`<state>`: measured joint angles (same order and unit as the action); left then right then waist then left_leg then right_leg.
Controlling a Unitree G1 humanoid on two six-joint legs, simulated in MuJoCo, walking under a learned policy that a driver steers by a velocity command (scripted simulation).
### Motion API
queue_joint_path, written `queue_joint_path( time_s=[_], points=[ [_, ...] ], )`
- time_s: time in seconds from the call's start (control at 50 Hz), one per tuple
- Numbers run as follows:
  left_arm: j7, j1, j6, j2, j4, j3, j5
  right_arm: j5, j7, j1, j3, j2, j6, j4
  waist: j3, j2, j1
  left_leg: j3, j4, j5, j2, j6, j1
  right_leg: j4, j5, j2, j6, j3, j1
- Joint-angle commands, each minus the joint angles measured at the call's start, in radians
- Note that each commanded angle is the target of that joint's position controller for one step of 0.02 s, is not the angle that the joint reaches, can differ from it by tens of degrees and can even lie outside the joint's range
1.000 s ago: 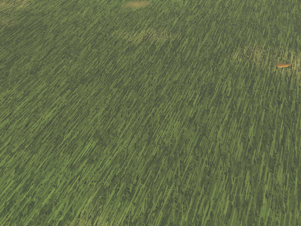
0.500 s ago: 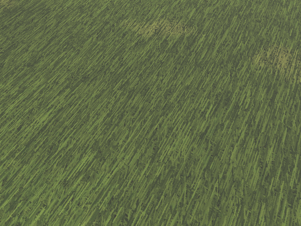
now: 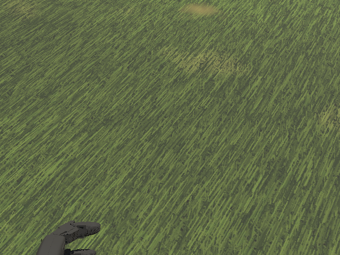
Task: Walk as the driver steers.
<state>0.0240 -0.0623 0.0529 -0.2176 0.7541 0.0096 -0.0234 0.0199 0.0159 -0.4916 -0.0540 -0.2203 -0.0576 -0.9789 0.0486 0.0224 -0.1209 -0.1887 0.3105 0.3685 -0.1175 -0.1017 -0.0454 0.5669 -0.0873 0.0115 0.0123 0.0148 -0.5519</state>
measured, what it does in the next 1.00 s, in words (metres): walks ahead, turning left: right foot, then left foot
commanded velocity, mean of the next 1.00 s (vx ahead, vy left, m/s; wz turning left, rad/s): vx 0.47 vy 0.00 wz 0.55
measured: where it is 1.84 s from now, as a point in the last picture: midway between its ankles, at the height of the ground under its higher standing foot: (104, 226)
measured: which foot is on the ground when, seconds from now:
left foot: down 0.00-0.06, up 0.08-0.56, down 0.58-1.00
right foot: up 0.00-0.02, down 0.04-0.56, up 0.58-1.00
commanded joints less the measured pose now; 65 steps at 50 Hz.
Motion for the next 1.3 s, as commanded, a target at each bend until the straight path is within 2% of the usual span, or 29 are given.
queue_joint_path(
  time_s=[0.02,0.04,0.06,0.08,0.12,0.14,0.18,0.26,0.46,0.52,0.56,0.58,0.6,0.62,0.66,0.68,0.72,0.8,0.92,1.0,1.06,1.08,1.1,1.12,1.14,1.16,1.2,1.24,1.3],
  points=[
    [-0.022,0.195,0.035,-0.154,-0.015,0.048,0.006,-0.006,-0.003,0.055,-0.041,-0.188,-0.016,0.068,-0.116,-0.091,0.172,-0.120,0.274,-0.860,0.186,-0.035,0.096,-0.136,-0.012,-0.048,-0.051,-0.016,0.375],
    [-0.039,0.348,0.047,-0.209,0.004,0.065,-0.015,-0.020,-0.013,0.069,-0.035,-0.158,-0.026,0.094,-0.235,-0.039,0.233,-0.091,0.494,-0.667,0.134,-0.017,0.232,-0.142,-0.089,0.093,-0.092,0.108,0.622],
    [-0.052,0.435,0.040,-0.294,-0.002,0.085,-0.045,-0.057,-0.012,0.013,-0.014,-0.054,-0.027,0.136,-0.373,0.155,0.221,0.033,0.788,-0.057,0.014,0.015,0.510,-0.159,-0.133,0.385,-0.163,0.464,0.892],
    [-0.043,0.395,0.023,-0.288,0.003,0.091,-0.029,-0.039,-0.004,-0.046,-0.026,-0.123,-0.016,0.147,-0.412,0.247,0.161,0.074,0.941,0.170,0.014,0.008,0.629,-0.244,-0.172,0.459,-0.240,0.747,0.855],
    [-0.033,0.266,0.020,-0.111,-0.022,0.054,-0.014,-0.004,-0.012,0.060,-0.028,-0.128,0.005,0.127,-0.126,0.001,0.136,0.087,0.955,0.008,0.116,0.019,0.666,-0.295,-0.220,0.349,-0.207,0.453,0.570],
    [-0.032,0.254,0.024,-0.094,-0.015,0.048,-0.018,-0.001,-0.022,0.088,-0.028,-0.109,0.011,0.136,-0.075,0.011,0.122,0.095,0.915,-0.024,0.143,0.025,0.645,-0.328,-0.153,0.302,-0.178,0.342,0.491],
    [-0.033,0.290,0.040,-0.097,0.016,0.048,-0.010,0.018,-0.042,0.107,-0.029,-0.098,0.035,0.152,-0.042,0.067,0.102,0.113,0.884,-0.045,0.166,0.036,0.618,-0.360,-0.005,0.255,-0.159,0.203,0.420],
    [-0.024,0.351,0.067,-0.115,0.043,0.058,0.007,0.018,-0.066,0.214,-0.024,-0.086,0.057,0.210,-0.043,0.066,0.101,0.132,0.854,-0.133,0.184,0.046,0.712,-0.395,0.171,0.260,-0.174,0.068,0.451],
    [-0.034,0.467,0.047,-0.169,0.093,0.072,0.004,0.020,-0.102,0.530,0.006,-0.071,0.048,0.345,0.035,0.062,0.167,0.276,0.378,-0.288,0.171,0.018,0.662,-0.386,0.285,0.258,-0.134,-0.173,0.557],
    [-0.044,0.493,0.023,-0.205,0.110,0.079,0.001,0.029,-0.091,0.509,-0.004,-0.091,0.049,0.353,-0.002,0.081,0.148,0.332,0.311,-0.136,0.097,-0.033,0.557,-0.224,0.639,0.270,-0.116,-0.230,0.636],
    [-0.046,0.489,0.003,-0.230,0.108,0.082,0.005,0.036,-0.076,0.313,-0.025,-0.124,0.037,0.299,-0.124,0.066,0.061,0.342,0.225,-0.109,0.017,-0.084,0.317,0.090,0.758,0.258,-0.101,-0.267,0.609],
    [-0.045,0.478,-0.001,-0.220,0.084,0.078,0.003,0.046,-0.060,0.138,-0.050,-0.179,0.029,0.246,-0.230,0.001,-0.015,0.224,0.178,-0.091,0.076,-0.126,0.053,0.357,0.525,0.237,-0.068,-0.275,0.428],
    [-0.025,0.506,0.004,-0.096,0.007,0.050,0.009,0.039,-0.045,0.129,-0.077,-0.294,0.030,0.256,-0.321,-0.240,0.043,-0.266,0.136,-0.015,0.393,-0.236,-0.263,0.690,-0.320,0.097,-0.011,-0.265,-0.008],
    [-0.020,0.402,0.011,-0.168,-0.036,0.066,0.001,0.009,-0.036,0.082,-0.084,-0.318,0.042,0.283,-0.378,-0.173,-0.008,-0.587,-0.001,-0.101,0.479,-0.302,-0.301,0.858,-0.467,-0.009,0.008,-0.060,-0.169],
    [-0.016,0.320,0.030,-0.148,-0.056,0.054,0.010,-0.007,-0.020,0.150,-0.065,-0.236,0.042,0.249,-0.134,-0.050,0.046,-0.282,-0.012,-0.358,0.405,-0.245,-0.083,0.752,-0.274,0.088,-0.009,-0.002,-0.215],
    [-0.018,0.336,0.027,-0.147,-0.041,0.055,0.003,-0.008,-0.018,0.195,-0.054,-0.202,0.034,0.252,-0.084,-0.019,0.093,-0.200,-0.025,-0.454,0.346,-0.205,0.027,0.669,-0.254,0.112,-0.008,0.003,-0.145],
    [-0.015,0.388,-0.009,-0.144,-0.029,0.055,-0.025,-0.016,-0.019,0.241,-0.039,-0.166,0.018,0.262,-0.086,-0.039,0.150,-0.117,-0.051,-0.553,0.282,-0.185,0.145,0.602,-0.257,0.120,0.011,0.008,-0.030],
    [-0.004,0.311,-0.040,-0.118,-0.060,0.051,-0.027,-0.018,-0.026,0.170,-0.047,-0.195,-0.002,0.240,-0.056,-0.042,0.140,-0.095,-0.102,-0.506,0.235,-0.178,0.201,0.485,-0.158,0.105,0.038,-0.014,-0.069],
    [-0.007,0.157,-0.034,-0.102,-0.102,0.039,-0.014,-0.021,-0.014,0.053,-0.037,-0.182,-0.001,0.195,-0.042,-0.078,0.083,-0.015,-0.009,-0.953,0.209,-0.081,0.104,0.258,0.016,0.055,0.027,-0.040,-0.093],
    [-0.009,0.096,-0.024,-0.101,-0.115,0.029,-0.004,-0.008,0.002,0.015,-0.025,-0.166,0.012,0.175,-0.043,-0.101,0.049,-0.017,0.056,-1.006,0.209,-0.046,0.041,0.116,0.043,0.001,-0.010,-0.056,-0.031],
    [-0.021,0.216,-0.007,-0.137,-0.071,0.039,-0.007,-0.002,0.012,0.062,-0.025,-0.183,0.011,0.181,-0.067,-0.119,0.106,-0.051,0.174,-1.089,0.219,-0.013,0.045,-0.008,-0.004,-0.043,-0.058,-0.043,0.161],
    [-0.028,0.294,0.005,-0.145,-0.044,0.043,-0.009,-0.010,0.012,0.088,-0.026,-0.193,0.007,0.181,-0.086,-0.103,0.152,-0.044,0.266,-1.081,0.200,0.001,0.042,-0.110,0.069,-0.045,-0.076,-0.044,0.253],
    [-0.037,0.387,0.024,-0.161,-0.019,0.045,-0.014,-0.022,0.008,0.109,-0.021,-0.183,-0.003,0.192,-0.140,-0.064,0.198,-0.029,0.404,-0.917,0.156,0.017,0.115,-0.169,0.328,0.033,-0.101,0.012,0.433],
    [-0.044,0.468,0.032,-0.232,-0.022,0.052,-0.021,-0.038,0.008,0.053,-0.006,-0.117,-0.009,0.224,-0.278,0.111,0.189,0.034,0.682,-0.308,0.053,0.047,0.277,-0.056,0.933,0.307,-0.195,0.245,0.681],
    [-0.035,0.459,0.013,-0.227,-0.016,0.057,0.007,-0.053,0.014,-0.099,-0.011,-0.112,0.009,0.186,-0.408,0.214,0.129,0.056,0.859,0.279,-0.059,0.065,0.387,-0.061,1.176,0.460,-0.363,0.462,0.756],
    [-0.026,0.398,0.004,-0.170,-0.031,0.045,0.032,-0.011,0.018,-0.076,-0.015,-0.157,0.031,0.146,-0.327,0.077,0.114,0.020,0.912,0.225,-0.018,0.070,0.408,-0.123,0.939,0.411,-0.355,0.442,0.626],
    [-0.029,0.256,-0.005,-0.064,-0.045,0.009,0.022,0.009,0.007,0.045,-0.009,-0.133,0.053,0.151,-0.134,0.006,0.088,0.029,0.812,0.144,0.043,0.089,0.414,-0.231,0.548,0.292,-0.268,0.272,0.410],
    [-0.039,0.231,-0.013,-0.083,-0.025,0.007,0.008,0.010,-0.006,0.049,0.000,-0.106,0.082,0.137,-0.089,0.080,0.068,0.083,0.706,0.088,0.055,0.111,0.312,-0.290,0.414,0.208,-0.222,0.154,0.272],
    [-0.037,0.262,-0.016,-0.113,0.008,0.014,0.000,0.001,-0.005,0.067,0.013,-0.083,0.100,0.117,-0.110,0.097,0.076,0.136,0.525,0.087,0.065,0.117,0.263,-0.304,0.244,0.177,-0.207,0.119,0.267]
  ],
)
